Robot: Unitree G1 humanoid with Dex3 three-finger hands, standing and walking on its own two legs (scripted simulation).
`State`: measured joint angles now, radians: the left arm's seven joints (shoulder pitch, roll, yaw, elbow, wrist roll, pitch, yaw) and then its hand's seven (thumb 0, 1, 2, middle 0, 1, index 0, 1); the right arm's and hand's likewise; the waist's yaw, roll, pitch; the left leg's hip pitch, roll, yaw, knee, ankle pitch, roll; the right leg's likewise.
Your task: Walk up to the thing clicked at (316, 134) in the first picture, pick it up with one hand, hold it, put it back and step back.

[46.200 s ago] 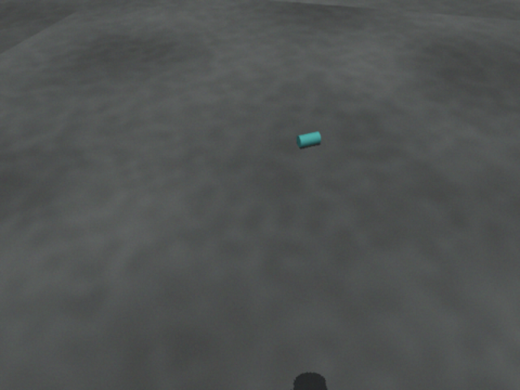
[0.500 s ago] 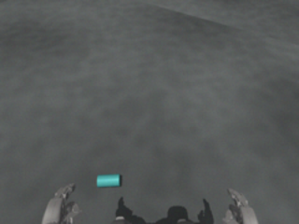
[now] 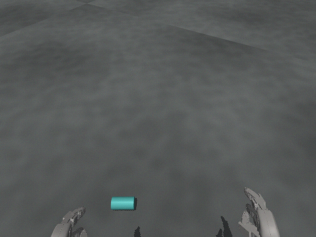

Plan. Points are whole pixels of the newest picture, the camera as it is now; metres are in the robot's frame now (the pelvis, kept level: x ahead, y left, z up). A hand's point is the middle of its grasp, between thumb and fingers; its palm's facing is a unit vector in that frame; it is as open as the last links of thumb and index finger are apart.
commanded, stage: home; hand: left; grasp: from above
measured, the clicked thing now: (123, 203) +0.47 +0.20 -0.68
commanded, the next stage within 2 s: stand in 1.64 s
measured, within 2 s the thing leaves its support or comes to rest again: neither
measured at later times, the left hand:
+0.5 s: hand out of the picture +0.16 +0.17 -0.05, palm faces +0.02 -0.98 -0.20, open 7.4 cm
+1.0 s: hand out of the picture +0.16 +0.18 -0.05, palm faces +0.02 -0.98 -0.21, open 7.4 cm
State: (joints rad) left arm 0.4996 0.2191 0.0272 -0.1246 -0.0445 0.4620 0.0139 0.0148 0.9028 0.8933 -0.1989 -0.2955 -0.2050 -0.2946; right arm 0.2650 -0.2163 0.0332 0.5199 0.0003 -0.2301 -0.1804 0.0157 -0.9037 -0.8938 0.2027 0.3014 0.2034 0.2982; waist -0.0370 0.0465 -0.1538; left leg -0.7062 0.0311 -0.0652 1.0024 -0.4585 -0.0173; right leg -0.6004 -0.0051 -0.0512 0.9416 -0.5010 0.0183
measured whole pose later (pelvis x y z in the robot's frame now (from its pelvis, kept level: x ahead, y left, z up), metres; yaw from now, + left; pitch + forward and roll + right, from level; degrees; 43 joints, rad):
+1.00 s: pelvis +0.00 +0.00 +0.00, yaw -1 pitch +9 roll -2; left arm 0.50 0.23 0.02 -0.13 -0.05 0.47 0.01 0.01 0.90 0.89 -0.20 -0.30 -0.21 -0.30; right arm 0.29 -0.22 0.03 0.54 0.00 -0.24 -0.19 0.02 -0.90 -0.89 0.20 0.30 0.20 0.30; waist -0.04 0.05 -0.16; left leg -0.71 0.04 -0.06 1.01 -0.47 -0.02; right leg -0.61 0.00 -0.04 0.96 -0.51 0.02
